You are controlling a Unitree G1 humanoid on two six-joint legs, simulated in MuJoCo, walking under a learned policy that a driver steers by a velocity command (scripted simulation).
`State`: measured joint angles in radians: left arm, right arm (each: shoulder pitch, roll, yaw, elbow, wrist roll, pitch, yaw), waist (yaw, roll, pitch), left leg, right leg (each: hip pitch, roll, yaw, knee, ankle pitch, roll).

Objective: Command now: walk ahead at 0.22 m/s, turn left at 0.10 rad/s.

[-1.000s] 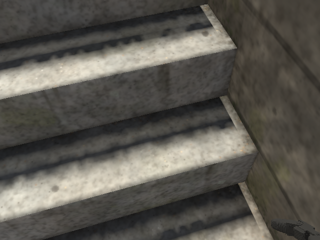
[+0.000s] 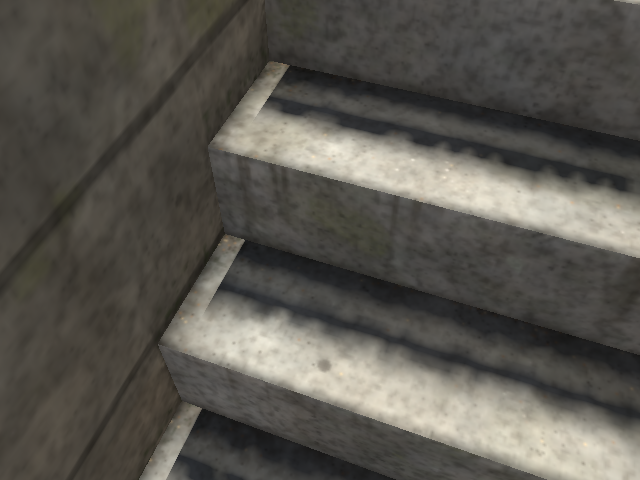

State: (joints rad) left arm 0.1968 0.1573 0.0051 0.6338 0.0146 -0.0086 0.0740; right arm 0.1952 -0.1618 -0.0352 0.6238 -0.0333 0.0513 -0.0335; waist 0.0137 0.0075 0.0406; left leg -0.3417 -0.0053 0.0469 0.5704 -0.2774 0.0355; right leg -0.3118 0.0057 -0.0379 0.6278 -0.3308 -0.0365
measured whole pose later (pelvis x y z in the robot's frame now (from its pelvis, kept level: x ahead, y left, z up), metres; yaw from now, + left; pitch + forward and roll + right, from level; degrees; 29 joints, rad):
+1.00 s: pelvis +0.32 -0.04 +0.23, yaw -1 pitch +4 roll +2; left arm 0.38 0.26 0.07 0.91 0.02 -0.15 0.04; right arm 0.02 -0.14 -0.02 0.53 -0.03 0.04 -0.03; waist -0.02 -0.03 0.06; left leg -1.34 0.10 0.08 1.78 -0.46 0.13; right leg 0.04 -0.10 -0.12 0.14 -0.25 -0.04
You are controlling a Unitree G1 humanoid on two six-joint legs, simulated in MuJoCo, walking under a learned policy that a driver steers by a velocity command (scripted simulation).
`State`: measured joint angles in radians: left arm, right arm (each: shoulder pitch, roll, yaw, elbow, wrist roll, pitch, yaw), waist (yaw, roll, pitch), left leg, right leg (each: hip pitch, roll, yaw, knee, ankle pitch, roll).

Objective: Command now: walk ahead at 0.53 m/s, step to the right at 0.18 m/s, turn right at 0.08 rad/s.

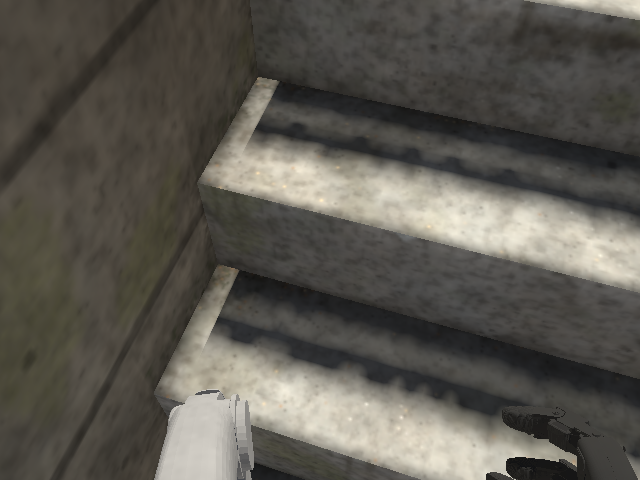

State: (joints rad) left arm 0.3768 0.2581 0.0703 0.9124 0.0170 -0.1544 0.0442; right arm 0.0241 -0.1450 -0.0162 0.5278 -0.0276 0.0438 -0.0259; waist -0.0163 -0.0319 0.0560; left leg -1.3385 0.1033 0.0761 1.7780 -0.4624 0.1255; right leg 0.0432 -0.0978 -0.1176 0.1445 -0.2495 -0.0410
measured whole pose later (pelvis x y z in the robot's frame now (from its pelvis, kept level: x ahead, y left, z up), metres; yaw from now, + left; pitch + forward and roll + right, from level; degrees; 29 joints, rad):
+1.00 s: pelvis +0.40 -0.13 +0.39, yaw -39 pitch +3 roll +1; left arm 0.28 0.23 0.09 0.80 0.06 0.01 0.07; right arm -0.13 -0.05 0.06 0.49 -0.06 -0.03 -0.09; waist 0.08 0.02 0.07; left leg -1.36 0.01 -0.01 2.14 -0.25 0.03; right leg -0.36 0.23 0.24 0.61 -0.25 -0.10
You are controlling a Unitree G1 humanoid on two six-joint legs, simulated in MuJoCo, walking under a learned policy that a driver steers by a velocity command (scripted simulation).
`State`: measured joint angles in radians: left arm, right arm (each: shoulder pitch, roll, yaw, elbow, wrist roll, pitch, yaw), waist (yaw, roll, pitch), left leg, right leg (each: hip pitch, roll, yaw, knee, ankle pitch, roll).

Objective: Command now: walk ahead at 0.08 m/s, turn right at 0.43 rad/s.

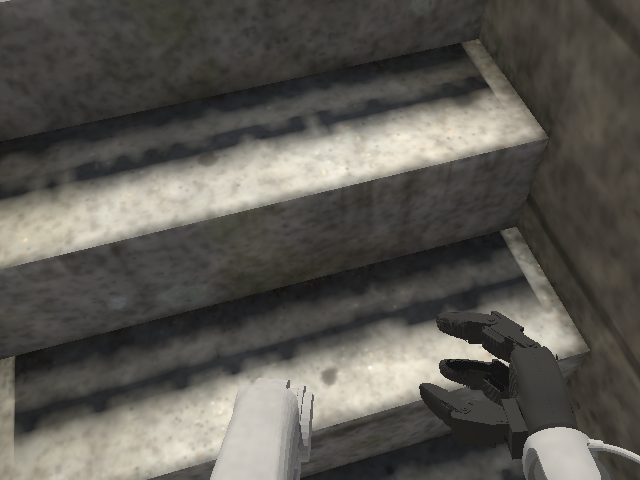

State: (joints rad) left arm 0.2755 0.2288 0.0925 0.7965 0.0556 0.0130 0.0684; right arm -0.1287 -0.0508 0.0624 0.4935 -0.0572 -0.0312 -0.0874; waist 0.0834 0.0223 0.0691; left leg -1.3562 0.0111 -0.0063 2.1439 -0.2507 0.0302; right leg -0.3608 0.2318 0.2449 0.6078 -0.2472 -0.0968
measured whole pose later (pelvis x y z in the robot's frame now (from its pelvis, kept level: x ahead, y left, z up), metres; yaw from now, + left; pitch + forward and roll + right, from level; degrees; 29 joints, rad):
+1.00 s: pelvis +0.13 -0.07 +0.03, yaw +4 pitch +4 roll +2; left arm 0.39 0.22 0.03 0.77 0.04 -0.03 0.14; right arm -0.02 -0.15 -0.02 0.44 -0.06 0.13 -0.06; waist -0.01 0.02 0.05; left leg -1.16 -0.02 0.08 2.07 -0.78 0.07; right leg 0.01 -0.14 -0.22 0.12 -0.19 0.06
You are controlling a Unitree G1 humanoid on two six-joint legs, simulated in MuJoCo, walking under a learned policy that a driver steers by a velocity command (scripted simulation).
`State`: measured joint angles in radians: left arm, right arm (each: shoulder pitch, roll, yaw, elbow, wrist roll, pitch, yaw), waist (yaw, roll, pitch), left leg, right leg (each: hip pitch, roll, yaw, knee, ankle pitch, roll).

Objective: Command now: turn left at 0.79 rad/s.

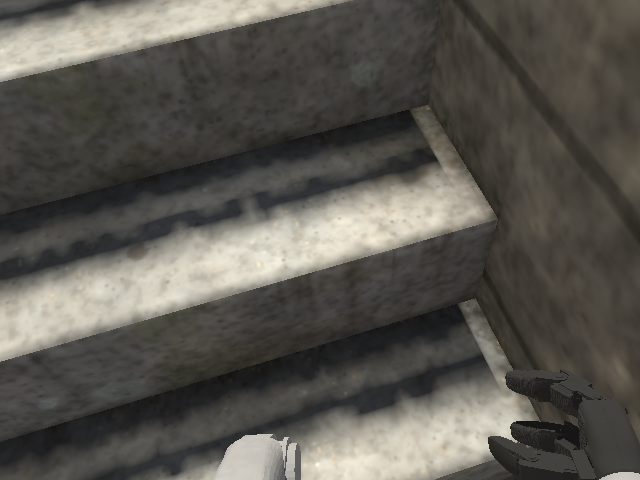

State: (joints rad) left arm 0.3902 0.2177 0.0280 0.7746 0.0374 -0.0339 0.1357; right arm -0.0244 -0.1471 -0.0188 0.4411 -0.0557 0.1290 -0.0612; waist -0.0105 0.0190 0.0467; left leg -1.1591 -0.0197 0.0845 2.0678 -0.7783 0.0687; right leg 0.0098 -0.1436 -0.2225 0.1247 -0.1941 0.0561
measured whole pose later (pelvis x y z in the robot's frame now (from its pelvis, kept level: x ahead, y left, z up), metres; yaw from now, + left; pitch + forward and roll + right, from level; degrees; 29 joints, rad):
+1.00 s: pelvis -0.08 -0.12 -0.03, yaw +40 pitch +0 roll +2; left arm 0.39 0.06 -0.10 0.63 -0.01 -0.02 0.10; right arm 0.17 -0.29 -0.06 0.68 -0.03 0.10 0.07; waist -0.02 0.20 -0.03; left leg -0.61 -0.02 -0.13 1.17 -0.21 -0.06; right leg -0.04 -0.14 -0.13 0.50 -0.46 0.07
